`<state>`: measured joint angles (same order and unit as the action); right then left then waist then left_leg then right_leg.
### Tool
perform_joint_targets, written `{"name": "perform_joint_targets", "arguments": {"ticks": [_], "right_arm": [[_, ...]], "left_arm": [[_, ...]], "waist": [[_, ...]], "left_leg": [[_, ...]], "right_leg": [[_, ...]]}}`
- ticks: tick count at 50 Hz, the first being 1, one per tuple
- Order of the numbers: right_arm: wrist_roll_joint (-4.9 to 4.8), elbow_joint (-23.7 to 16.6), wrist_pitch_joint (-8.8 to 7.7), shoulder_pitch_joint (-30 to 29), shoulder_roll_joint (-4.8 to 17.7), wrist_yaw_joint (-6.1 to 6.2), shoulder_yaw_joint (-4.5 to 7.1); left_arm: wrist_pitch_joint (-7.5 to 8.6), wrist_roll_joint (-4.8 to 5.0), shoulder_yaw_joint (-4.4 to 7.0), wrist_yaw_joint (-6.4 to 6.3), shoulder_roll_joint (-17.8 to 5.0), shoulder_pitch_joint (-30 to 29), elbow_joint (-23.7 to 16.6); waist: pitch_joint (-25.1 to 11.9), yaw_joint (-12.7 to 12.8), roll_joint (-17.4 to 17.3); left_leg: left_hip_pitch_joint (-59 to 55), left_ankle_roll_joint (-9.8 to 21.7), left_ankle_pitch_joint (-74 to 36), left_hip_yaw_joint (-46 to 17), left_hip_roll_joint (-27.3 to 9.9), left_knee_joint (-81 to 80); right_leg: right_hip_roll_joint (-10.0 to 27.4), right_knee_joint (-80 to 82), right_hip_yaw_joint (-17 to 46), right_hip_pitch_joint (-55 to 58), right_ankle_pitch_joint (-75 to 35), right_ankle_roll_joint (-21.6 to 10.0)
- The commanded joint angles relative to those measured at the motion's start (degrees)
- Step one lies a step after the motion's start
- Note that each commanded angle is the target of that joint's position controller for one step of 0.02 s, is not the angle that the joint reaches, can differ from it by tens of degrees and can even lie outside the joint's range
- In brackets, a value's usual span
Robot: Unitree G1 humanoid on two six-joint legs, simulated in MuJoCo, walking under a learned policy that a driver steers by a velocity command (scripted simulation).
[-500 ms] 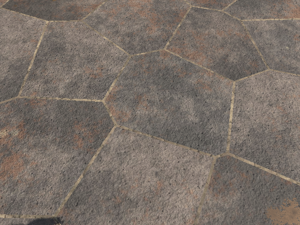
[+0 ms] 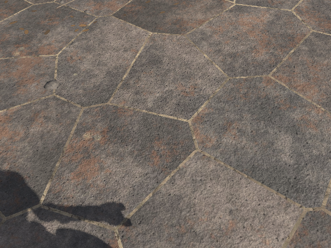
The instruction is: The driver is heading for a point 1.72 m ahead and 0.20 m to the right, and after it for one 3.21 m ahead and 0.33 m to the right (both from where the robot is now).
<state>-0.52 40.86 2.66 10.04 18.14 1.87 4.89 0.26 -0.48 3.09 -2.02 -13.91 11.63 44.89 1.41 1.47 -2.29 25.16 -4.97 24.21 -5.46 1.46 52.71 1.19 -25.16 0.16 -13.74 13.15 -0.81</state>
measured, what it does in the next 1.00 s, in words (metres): steps on the spot: left foot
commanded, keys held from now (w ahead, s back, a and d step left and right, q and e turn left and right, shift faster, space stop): no key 1.00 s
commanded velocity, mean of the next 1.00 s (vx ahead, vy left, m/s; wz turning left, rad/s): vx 0.00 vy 0.00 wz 0.05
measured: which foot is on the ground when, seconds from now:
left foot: up 0.00-0.08, down 0.10-1.00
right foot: down 0.00-1.00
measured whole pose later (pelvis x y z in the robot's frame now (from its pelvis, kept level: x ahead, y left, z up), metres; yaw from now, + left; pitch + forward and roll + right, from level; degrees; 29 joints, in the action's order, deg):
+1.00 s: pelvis +0.00 +0.03 -0.01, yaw +1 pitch -2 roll +0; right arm 0.2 54.7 0.0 12.8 12.9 1.5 1.6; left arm -0.2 -0.1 2.1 -2.6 -13.1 12.3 61.2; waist 2.3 1.0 -0.2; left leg 10.5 0.4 16.9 -1.9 1.1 29.2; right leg 2.8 -28.4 0.0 -11.1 15.5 2.7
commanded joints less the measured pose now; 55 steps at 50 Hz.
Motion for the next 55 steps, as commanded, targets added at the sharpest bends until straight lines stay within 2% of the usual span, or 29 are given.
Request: {"name": "perform_joint_targets", "arguments": {"ticks": [1,3,4,5,6,7,8,9,11,12,14,23,35,55], "right_arm": [[-0.07,-4.99,-0.97,-2.87,2.0,-0.44,-0.38],[-0.16,-3.46,-1.04,0.06,2.55,-0.63,-0.11],[0.13,-2.68,-1.09,1.4,2.72,-0.73,-0.08],[0.56,-2.88,-1.04,1.9,4.59,-0.48,0.13],[1.14,-3.28,-0.79,3.61,8.56,0.1,0.75],[1.61,-2.69,-0.8,0.11,6.67,-0.4,0.07],[1.57,-3.93,-1.37,-2.49,2.85,-1.14,-0.75],[1.96,-3.11,-1.86,-2.07,1.85,-1.45,-1.02],[1.73,-2.5,-2.76,-1.42,3.27,-1.68,-0.85],[1.54,-2.09,-3.08,-0.95,3.11,-1.6,-1.0],[1.4,-1.51,-3.29,-0.31,2.22,-1.45,-1.33],[1.2,0.69,-3.4,-0.1,1.65,-1.26,-1.52],[0.98,6.0,-3.3,1.63,1.23,-0.79,-1.62],[0.62,13.95,-3.12,4.36,0.42,-0.02,-2.46]], "left_arm": [[0.19,0.35,2.38,0.07,-10.96,-1.1,-2.9],[-0.03,1.19,2.14,0.39,-10.96,-1.29,-2.42],[0.08,1.69,1.8,0.52,-10.14,-0.14,-1.67],[0.68,1.36,1.34,0.76,-9.17,1.87,-0.97],[1.58,-0.78,0.43,1.41,-6.7,2.83,-1.67],[2.08,-0.9,-0.22,1.51,-4.0,3.35,-1.75],[1.91,-1.19,0.06,1.28,-6.57,-0.07,-1.52],[1.73,-0.98,0.33,1.25,-7.28,-1.77,-1.4],[0.91,-0.6,0.61,0.72,-7.94,-1.25,-0.5],[0.72,-0.44,0.58,0.62,-7.73,-0.82,-0.19],[0.67,-0.3,0.53,0.55,-7.38,-0.16,0.86],[0.48,0.02,0.7,0.14,-7.39,0.3,5.11],[0.18,0.31,0.58,-0.47,-7.1,0.88,10.42],[-0.1,0.41,-0.26,-0.89,-4.75,3.16,16.35]], "waist": [[-5.22,0.79,14.1],[-4.74,-0.76,13.04],[-4.03,-1.59,11.82],[-5.14,-1.21,9.45],[-8.85,0.43,-0.34],[-8.3,2.65,-8.91],[-6.14,0.67,-5.61],[-5.12,-0.02,-4.75],[-2.43,-0.3,-4.26],[-1.77,0.01,-4.06],[-1.47,-0.08,-2.76],[-1.45,-0.22,1.2],[-0.75,-0.31,1.64],[0.94,-0.62,2.18]], "left_leg": [[-4.54,-0.15,0.42,4.85,-0.96,-12.51],[-10.48,1.4,-8.27,6.37,-0.24,-24.88],[-14.74,2.97,-15.27,6.24,-0.07,-33.34],[-21.22,4.76,-21.76,2.09,-2.99,-34.42],[-28.2,7.57,-38.54,-6.48,-11.53,-30.51],[-20.33,12.76,-34.97,-7.85,-14.54,-29.71],[-16.4,12.82,-25.84,-6.85,-11.77,-30.76],[-15.42,10.79,-19.8,-5.15,-9.18,-30.82],[-12.82,8.91,-17.65,-3.89,-7.31,-30.94],[-12.01,8.55,-17.84,-3.59,-6.99,-30.79],[-11.77,8.18,-17.94,-2.93,-6.39,-30.25],[-11.96,7.91,-18.69,-1.43,-4.84,-29.25],[-12.31,7.12,-18.77,0.66,-3.26,-28.96],[-11.98,6.44,-16.83,2.29,-2.22,-29.53]], "right_leg": [[11.57,4.78,9.63,6.29,-22.28,-11.68],[11.17,2.69,9.57,5.17,-22.46,-10.78],[10.29,1.82,9.11,3.59,-21.12,-8.93],[9.32,0.85,8.57,-0.06,-17.17,-5.56],[5.31,-5.55,4.2,-4.81,-7.41,-1.63],[2.18,-2.57,0.62,-2.89,4.14,1.41],[2.19,-2.23,0.77,0.25,1.39,3.15],[1.81,-2.03,0.21,0.81,-1.87,3.53],[1.77,-2.25,0.12,1.4,-4.48,3.44],[2.01,-1.89,0.4,1.9,-5.11,3.22],[2.04,-1.58,0.32,2.55,-5.86,3.02],[2.31,-0.89,0.33,4.15,-7.46,3.45],[2.15,-0.37,0.05,4.24,-7.28,3.01],[1.29,0.57,-0.7,3.17,-5.53,2.6]]}}
Keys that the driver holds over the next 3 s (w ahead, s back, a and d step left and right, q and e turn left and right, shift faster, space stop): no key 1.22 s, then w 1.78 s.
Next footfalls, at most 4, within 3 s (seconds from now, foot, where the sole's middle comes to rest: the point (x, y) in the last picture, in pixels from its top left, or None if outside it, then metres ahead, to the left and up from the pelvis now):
0.10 left None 0.03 0.15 -0.78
1.92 left None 0.42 0.13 -0.78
2.46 right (212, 188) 0.73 -0.11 -0.78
3.00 left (160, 133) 1.04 0.13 -0.78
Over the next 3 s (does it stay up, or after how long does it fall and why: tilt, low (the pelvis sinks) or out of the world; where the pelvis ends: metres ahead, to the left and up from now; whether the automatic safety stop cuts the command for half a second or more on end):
stays up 0.86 0.02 -0.02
